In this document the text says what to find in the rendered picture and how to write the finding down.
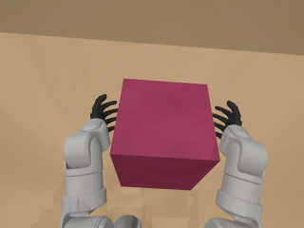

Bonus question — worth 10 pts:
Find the robot left hand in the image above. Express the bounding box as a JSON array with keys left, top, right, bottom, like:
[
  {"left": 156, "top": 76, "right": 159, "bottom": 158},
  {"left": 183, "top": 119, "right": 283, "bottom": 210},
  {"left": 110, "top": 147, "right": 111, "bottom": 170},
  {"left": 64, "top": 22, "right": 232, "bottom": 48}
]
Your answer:
[{"left": 90, "top": 94, "right": 118, "bottom": 132}]

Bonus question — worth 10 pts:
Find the robot right hand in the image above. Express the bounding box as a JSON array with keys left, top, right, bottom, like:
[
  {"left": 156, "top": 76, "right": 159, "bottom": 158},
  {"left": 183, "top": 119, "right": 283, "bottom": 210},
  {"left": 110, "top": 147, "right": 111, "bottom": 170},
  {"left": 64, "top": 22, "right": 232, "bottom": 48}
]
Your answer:
[{"left": 212, "top": 101, "right": 242, "bottom": 139}]

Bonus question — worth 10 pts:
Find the carton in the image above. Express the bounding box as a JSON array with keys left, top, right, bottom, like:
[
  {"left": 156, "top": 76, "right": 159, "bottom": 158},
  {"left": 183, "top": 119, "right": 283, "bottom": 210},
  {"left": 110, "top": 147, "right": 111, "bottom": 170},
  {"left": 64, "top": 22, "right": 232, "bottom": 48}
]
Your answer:
[{"left": 109, "top": 78, "right": 220, "bottom": 191}]

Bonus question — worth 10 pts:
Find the right robot upper arm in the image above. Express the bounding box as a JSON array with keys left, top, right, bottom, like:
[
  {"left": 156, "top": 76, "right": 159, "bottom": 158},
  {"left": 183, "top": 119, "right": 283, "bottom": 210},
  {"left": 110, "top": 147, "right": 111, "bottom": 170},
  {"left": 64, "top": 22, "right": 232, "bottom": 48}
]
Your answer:
[{"left": 203, "top": 217, "right": 252, "bottom": 228}]

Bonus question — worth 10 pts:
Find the robot left thigh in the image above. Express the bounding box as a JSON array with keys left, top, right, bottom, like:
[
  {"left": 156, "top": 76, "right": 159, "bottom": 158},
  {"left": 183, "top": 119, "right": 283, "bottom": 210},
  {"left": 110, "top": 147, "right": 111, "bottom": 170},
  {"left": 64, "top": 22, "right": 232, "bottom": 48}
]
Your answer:
[{"left": 114, "top": 215, "right": 142, "bottom": 228}]

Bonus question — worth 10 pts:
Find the robot right forearm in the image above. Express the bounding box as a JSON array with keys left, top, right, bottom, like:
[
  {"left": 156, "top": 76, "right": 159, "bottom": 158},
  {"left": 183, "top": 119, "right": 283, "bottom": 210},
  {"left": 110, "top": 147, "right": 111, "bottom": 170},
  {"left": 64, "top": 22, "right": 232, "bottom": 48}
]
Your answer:
[{"left": 215, "top": 124, "right": 268, "bottom": 228}]

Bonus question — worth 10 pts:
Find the robot left forearm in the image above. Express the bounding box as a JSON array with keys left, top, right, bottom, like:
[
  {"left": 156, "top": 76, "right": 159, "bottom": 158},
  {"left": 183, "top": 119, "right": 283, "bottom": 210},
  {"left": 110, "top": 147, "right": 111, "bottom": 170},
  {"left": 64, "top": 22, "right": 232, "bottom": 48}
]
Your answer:
[{"left": 60, "top": 118, "right": 111, "bottom": 228}]

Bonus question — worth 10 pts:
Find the left robot upper arm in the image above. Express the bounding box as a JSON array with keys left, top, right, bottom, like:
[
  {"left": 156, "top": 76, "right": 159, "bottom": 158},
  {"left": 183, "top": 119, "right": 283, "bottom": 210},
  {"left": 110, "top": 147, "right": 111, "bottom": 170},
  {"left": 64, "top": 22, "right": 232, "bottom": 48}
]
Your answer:
[{"left": 64, "top": 216, "right": 115, "bottom": 228}]

